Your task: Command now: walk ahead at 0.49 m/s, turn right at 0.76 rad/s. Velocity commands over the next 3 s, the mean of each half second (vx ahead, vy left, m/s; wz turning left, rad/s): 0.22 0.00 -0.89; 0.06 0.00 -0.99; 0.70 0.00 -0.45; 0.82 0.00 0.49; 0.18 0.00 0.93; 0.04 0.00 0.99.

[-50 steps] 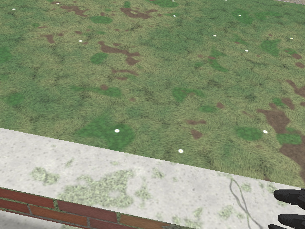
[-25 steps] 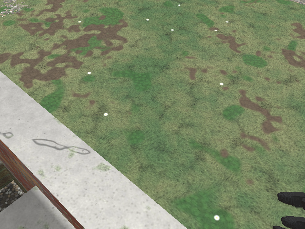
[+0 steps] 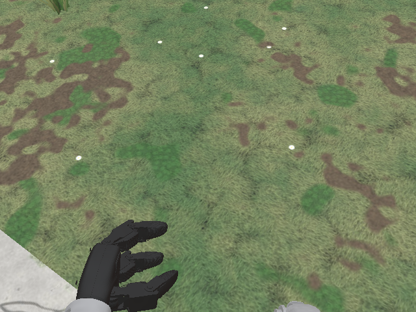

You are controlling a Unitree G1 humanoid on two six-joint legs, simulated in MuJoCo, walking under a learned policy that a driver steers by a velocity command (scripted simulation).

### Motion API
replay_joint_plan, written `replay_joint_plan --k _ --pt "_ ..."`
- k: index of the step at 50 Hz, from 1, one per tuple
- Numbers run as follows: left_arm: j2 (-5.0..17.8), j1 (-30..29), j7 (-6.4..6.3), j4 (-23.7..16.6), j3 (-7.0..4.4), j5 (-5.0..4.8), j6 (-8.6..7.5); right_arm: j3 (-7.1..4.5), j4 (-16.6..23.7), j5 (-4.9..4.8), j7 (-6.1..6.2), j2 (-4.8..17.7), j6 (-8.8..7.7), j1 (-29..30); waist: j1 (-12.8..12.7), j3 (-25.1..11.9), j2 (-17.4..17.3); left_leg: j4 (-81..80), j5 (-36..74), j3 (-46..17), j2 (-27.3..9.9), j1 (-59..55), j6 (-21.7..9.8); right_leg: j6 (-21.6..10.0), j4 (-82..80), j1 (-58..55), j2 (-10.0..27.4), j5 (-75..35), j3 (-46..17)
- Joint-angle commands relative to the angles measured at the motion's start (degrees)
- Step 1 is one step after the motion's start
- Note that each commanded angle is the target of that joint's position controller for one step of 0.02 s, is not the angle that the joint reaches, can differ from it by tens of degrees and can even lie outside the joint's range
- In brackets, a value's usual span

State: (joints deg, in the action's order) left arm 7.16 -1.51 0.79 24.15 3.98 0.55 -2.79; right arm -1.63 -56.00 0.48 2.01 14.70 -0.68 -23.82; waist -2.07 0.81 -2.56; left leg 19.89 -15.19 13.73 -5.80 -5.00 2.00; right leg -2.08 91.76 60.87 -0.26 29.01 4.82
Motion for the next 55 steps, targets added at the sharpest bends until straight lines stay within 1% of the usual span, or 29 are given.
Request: replay_joint_plan --k 1,2,3,4,5,6,8,10,12,15,19,21,22,23,24,25,26,27,31,35,42,44,45,46,47,48,49,52,55 --pt "21.9 40.0 -0.75 9.6 -9.35 0.63 1.16 -3.71 18.2 -2.63 0.79 17.8 -2.97 25.2 -21.4 -16.5 1.7 45.2 66.1 -9.0 -3.0 25.5 -4.3 -4.9 -40.6 -60.5 -7.5 -13.8 -9.7" --pt "28.5 23.7 -1.70 6.5 -9.25 1.25 1.83 -0.92 20.6 1.03 -1.70 6.2 -4.18 16.1 -4.0 -15.7 40.0 80.7 -8.8 -14.0 15.2 40.5 0.2 -16.2 -55.9 -61.3 4.8 -59.1 -45.1" --pt "20.9 17.0 -0.65 1.4 -5.75 1.46 2.17 -1.78 18.9 1.19 -4.44 6.9 -6.51 4.8 -0.3 -27.8 34.5 93.7 -10.0 -27.2 12.7 40.1 -2.0 -17.9 -64.2 -61.3 9.7 -52.4 -56.9" --pt "16.8 17.0 0.44 1.9 -5.21 0.26 2.05 -1.91 22.9 -0.57 -4.57 7.6 -6.03 11.5 -0.9 -20.4 21.7 97.2 -10.2 -24.7 14.5 43.5 -3.0 -17.2 -67.9 -53.1 9.4 -30.5 -57.8" --pt "16.4 17.5 1.24 5.0 -5.92 -2.55 1.56 -1.03 26.2 0.38 -3.56 4.0 -5.78 17.2 0.9 -3.7 11.6 100.1 -14.1 -21.1 14.9 52.8 -3.1 -15.1 -70.2 -44.2 6.4 -21.3 -55.8" --pt "14.6 16.2 1.25 6.9 -5.92 -3.29 0.94 0.74 27.2 0.96 -2.41 0.5 -5.23 16.5 4.1 3.0 6.6 95.9 -13.3 -20.8 12.0 57.7 -3.3 -12.7 -66.4 -40.0 4.4 -18.6 -46.6" --pt "15.2 12.1 0.89 7.3 -7.26 -2.15 0.38 0.93 27.7 0.53 -0.91 2.2 -4.36 13.3 8.1 5.0 2.7 85.6 -11.5 -18.4 9.3 54.1 -3.1 -10.9 -64.4 -32.7 -0.1 -30.6 -32.0" --pt "12.0 8.1 -0.14 6.1 -6.84 -2.49 -0.41 0.38 29.4 1.25 0.33 4.6 -4.92 17.7 7.7 1.7 1.2 57.5 -7.7 -16.8 6.7 44.7 -2.9 -7.4 -69.0 -31.5 -4.6 -41.6 -24.4" --pt "13.7 13.2 -2.12 8.4 -7.90 -2.74 -0.09 0.76 31.5 1.77 1.45 2.9 -5.75 26.5 3.3 -3.3 -1.4 42.3 -0.9 -14.3 9.2 41.8 -1.2 -5.9 -68.2 -38.8 -5.3 -55.0 -24.2" --pt "16.5 15.3 -5.32 8.7 -9.23 -3.28 3.64 0.94 31.2 -1.06 0.82 1.3 -5.13 27.6 2.2 -11.3 6.0 18.4 13.4 -14.5 15.5 31.4 1.8 -1.3 -65.6 -44.9 -6.8 -50.6 -25.2" --pt "16.1 14.1 -4.44 6.3 -10.16 -2.66 4.57 -2.13 29.4 -1.18 -0.15 5.6 -4.47 23.5 4.6 -9.1 11.4 5.0 18.7 -19.0 15.1 18.0 1.6 2.1 -60.7 -47.0 -6.9 -45.0 -31.3" --pt "11.0 11.5 -2.96 3.9 -8.41 -1.92 3.98 -3.06 25.0 -0.23 0.24 6.2 -4.51 11.1 8.1 -17.5 6.8 1.1 29.3 -26.3 1.9 -1.4 -2.1 2.9 -39.3 -44.1 -9.2 -22.0 -27.4" --pt "4.9 14.9 -2.26 3.1 -6.41 0.42 3.85 -2.71 26.1 0.13 0.70 6.3 -4.01 11.6 5.0 -17.3 -3.8 7.8 50.3 -36.1 -8.3 -9.2 -5.8 2.0 -27.4 -31.3 -13.3 13.7 -22.3" --pt "8.0 27.9 -1.12 3.6 -7.31 -0.43 3.42 -2.18 29.0 3.47 0.73 7.3 -3.52 14.1 -2.5 -19.9 -16.2 5.8 62.1 -54.6 -22.2 -8.1 -16.4 4.3 -13.5 -26.1 -12.6 20.2 -24.0" --pt "16.9 32.2 -0.63 6.0 -9.64 -2.53 3.98 -3.58 29.3 2.65 0.93 9.2 -2.98 20.6 -4.8 -19.4 -19.0 4.0 41.1 -61.4 -27.8 -3.9 -25.9 7.3 -2.5 -21.0 -5.7 12.1 -16.9" --pt "21.0 23.9 -1.29 7.1 -11.11 -3.05 4.39 -2.65 30.2 1.98 1.63 4.1 -2.78 23.6 -1.4 -14.4 -10.6 0.5 18.4 -53.5 -19.6 3.2 -22.7 7.7 -1.7 -18.6 -1.6 3.7 -14.4" --pt "22.6 17.2 -1.90 6.4 -11.36 -1.90 5.42 -1.37 30.8 1.44 2.35 2.1 -1.86 23.9 0.5 -11.7 -1.2 -1.6 7.7 -43.1 -12.8 12.3 -17.2 7.5 -2.9 -22.2 -0.2 -2.9 -12.8" --pt "21.3 14.5 -2.29 5.0 -10.88 -1.15 6.22 -1.26 30.3 0.80 2.50 3.3 -1.32 25.0 0.4 -8.6 1.6 -2.8 9.3 -36.2 -8.8 20.5 -14.4 7.1 -3.8 -25.9 0.0 -5.5 -11.4" --pt "13.1 13.1 -2.71 3.3 -7.99 -1.56 4.92 -2.19 24.5 1.57 2.57 5.9 -0.57 18.9 1.3 -7.5 -2.6 -3.1 14.6 -24.3 -5.5 18.5 -14.8 6.5 -12.9 -23.1 2.1 -8.6 -7.8" --pt "13.7 9.7 -2.70 2.6 -7.87 -1.68 4.56 -3.33 22.2 1.14 2.27 8.3 -0.17 16.8 2.4 -9.6 -3.9 -4.2 13.5 -22.7 -10.4 13.3 -17.1 6.8 -20.1 -21.4 5.9 -8.9 -7.8" --pt "14.2 11.6 -0.74 4.7 -8.81 -1.55 5.74 -5.43 19.8 0.19 1.14 11.7 0.27 17.6 2.0 -8.0 -7.4 -1.3 4.4 -11.9 -12.1 19.6 -12.4 2.8 -44.6 -38.8 5.2 -10.2 -0.9" --pt "14.2 17.1 -0.48 6.9 -9.79 -1.42 6.31 -5.18 18.9 -0.58 0.96 9.6 0.71 16.9 0.1 -8.1 -4.8 5.2 0.1 -8.4 -11.2 22.6 -8.3 0.1 -55.0 -47.1 2.1 -11.5 1.3" --pt "16.4 21.6 -0.83 8.3 -11.10 -1.05 6.35 -4.67 17.7 -0.58 0.85 6.7 1.35 14.3 -0.8 -5.5 1.5 15.2 -5.6 -5.2 -7.6 29.1 -4.1 -2.7 -62.3 -52.3 1.8 -13.5 -3.6" --pt "24.0 23.3 -1.78 7.0 -12.87 -0.54 5.91 -4.03 19.0 1.11 0.46 3.6 1.88 13.2 1.1 -0.9 19.6 37.2 -19.9 -0.6 0.3 47.8 2.2 -9.4 -67.9 -57.2 16.8 -29.7 -28.2" --pt "26.1 22.4 -1.49 5.3 -13.05 -0.14 4.36 -4.24 23.5 1.89 0.57 4.8 0.93 20.9 -1.3 -4.1 20.5 45.5 -21.0 -13.7 5.3 55.8 2.1 -17.4 -74.0 -53.6 20.3 -10.6 -42.3" --pt "24.0 22.2 -1.07 5.7 -12.73 -0.33 2.94 -4.83 24.5 0.27 0.15 7.1 -0.20 25.4 -2.9 -2.6 14.3 47.4 -14.7 -18.4 4.1 58.2 -0.4 -16.1 -79.8 -52.9 18.7 15.9 -43.5" --pt "23.2 19.6 -1.08 6.0 -12.25 -1.14 1.99 -5.53 24.4 -0.83 -0.37 8.8 -1.44 25.5 -0.7 -0.6 13.1 45.5 -9.2 -19.4 3.7 58.9 -2.0 -13.9 -82.0 -51.3 17.9 22.8 -43.2" --pt "18.9 14.5 -1.72 5.4 -10.36 -1.13 1.08 -6.15 20.7 -0.19 -1.27 9.0 -3.12 20.0 3.7 -3.3 14.3 42.6 1.7 -17.3 4.0 48.4 -0.5 -9.5 -79.6 -46.6 12.6 13.8 -32.5" --pt "16.5 19.2 -2.22 7.1 -9.50 -1.00 -0.13 -5.06 19.4 -0.31 -1.73 6.1 -4.18 21.4 2.0 -3.7 13.4 35.9 8.8 -15.2 4.8 44.5 0.9 -8.4 -79.2 -48.0 10.3 4.0 -26.7"
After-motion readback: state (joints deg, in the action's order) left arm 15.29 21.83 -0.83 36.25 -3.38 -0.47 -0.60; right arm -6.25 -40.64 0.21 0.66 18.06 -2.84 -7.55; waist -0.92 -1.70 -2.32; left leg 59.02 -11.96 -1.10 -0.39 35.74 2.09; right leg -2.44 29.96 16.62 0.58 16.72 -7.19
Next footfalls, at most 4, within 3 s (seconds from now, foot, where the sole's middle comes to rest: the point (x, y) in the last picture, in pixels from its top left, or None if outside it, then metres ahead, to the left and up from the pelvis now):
0.02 right None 0.16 -0.07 -0.61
0.44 left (246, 290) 0.47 -0.02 -0.61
0.90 right None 0.21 -0.15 -0.61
1.36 left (301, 278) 0.50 -0.17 -0.61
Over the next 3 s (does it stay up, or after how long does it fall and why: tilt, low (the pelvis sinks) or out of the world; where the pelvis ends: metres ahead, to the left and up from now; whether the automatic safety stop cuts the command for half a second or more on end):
stays up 0.72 -0.87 0.17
